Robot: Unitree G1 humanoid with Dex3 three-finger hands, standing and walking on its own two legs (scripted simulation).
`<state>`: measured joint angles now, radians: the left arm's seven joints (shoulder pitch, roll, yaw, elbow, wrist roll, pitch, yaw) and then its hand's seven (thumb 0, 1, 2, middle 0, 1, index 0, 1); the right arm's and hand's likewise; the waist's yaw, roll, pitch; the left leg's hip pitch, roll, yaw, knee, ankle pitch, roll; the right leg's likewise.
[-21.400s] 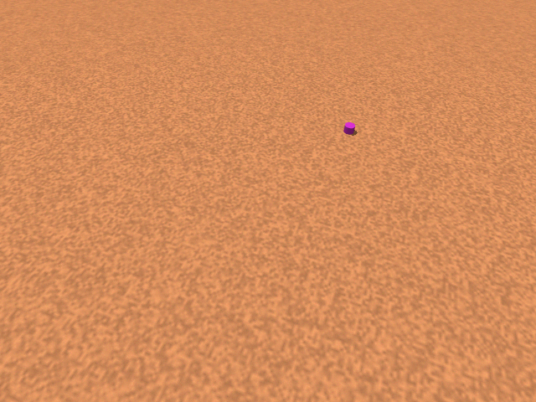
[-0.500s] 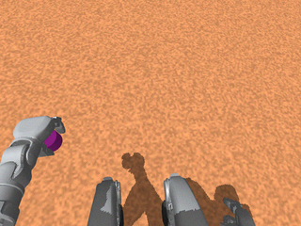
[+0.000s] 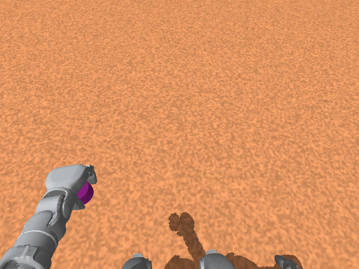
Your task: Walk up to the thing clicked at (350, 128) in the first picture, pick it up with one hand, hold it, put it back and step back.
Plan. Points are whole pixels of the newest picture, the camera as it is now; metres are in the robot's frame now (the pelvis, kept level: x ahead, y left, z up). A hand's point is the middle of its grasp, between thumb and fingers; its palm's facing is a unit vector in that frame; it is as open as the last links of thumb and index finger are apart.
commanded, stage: lift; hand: left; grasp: from above
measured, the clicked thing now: (78, 191) +0.35 +0.25 -0.10
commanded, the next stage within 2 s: hold in 0.14 s
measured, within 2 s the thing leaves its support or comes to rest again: neither
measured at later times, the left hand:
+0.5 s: hand (72, 177) +0.35 +0.23 -0.02, palm faces -0.46 -0.07 -0.89, open 8.1 cm
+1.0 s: hand (73, 177) +0.33 +0.22 +0.01, palm faces -0.46 -0.06 -0.89, open 8.1 cm
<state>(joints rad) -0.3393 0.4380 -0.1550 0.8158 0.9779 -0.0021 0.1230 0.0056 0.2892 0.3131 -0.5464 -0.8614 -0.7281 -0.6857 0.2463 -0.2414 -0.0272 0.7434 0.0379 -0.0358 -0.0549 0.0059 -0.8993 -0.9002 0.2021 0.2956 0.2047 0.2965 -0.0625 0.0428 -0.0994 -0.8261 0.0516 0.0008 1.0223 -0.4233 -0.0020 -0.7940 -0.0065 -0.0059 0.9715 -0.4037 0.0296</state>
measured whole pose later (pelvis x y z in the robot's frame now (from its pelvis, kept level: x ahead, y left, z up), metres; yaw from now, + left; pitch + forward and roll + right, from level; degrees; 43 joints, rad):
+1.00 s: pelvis +0.04 -0.01 +0.05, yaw -1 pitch +4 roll +0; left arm -0.24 0.41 -0.21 0.62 0.98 0.03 -0.04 0.01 0.28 0.26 -0.59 -0.83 -0.78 -0.63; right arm 0.20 -0.25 -0.03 0.69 0.06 0.06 -0.05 0.01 -0.90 -0.90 0.20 0.30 0.20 0.30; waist 0.00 0.05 -0.04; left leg -0.37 0.04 0.04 0.60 -0.30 -0.01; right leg -0.37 -0.02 0.02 0.60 -0.30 0.02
